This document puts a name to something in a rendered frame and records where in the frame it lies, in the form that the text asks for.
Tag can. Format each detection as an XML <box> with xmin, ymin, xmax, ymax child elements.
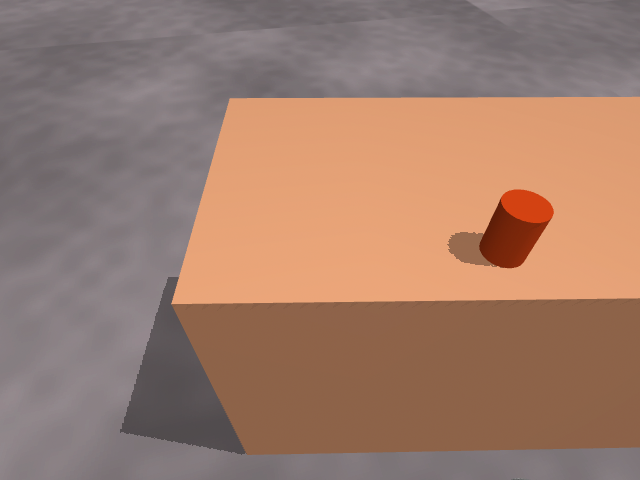
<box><xmin>479</xmin><ymin>189</ymin><xmax>554</xmax><ymax>268</ymax></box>

